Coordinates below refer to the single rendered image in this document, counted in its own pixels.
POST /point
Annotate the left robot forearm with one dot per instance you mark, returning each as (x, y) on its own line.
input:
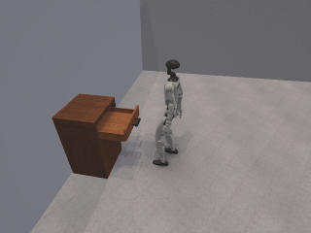
(170, 114)

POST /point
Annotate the right robot upper arm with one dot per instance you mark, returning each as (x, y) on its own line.
(180, 87)

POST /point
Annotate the robot torso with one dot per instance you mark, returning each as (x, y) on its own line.
(176, 95)

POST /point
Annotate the right robot hand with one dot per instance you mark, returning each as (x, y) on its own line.
(179, 112)

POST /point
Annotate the handle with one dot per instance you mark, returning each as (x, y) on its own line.
(137, 122)

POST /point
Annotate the left robot upper arm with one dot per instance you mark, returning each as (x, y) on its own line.
(169, 88)

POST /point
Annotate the drawer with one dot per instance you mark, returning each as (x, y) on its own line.
(117, 123)

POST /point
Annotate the cabinet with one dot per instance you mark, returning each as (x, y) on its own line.
(76, 124)

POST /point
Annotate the left robot thigh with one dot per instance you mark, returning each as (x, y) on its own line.
(159, 129)

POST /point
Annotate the left robot hand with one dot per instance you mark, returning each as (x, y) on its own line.
(166, 129)

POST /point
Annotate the right robot forearm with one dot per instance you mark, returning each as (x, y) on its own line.
(179, 102)

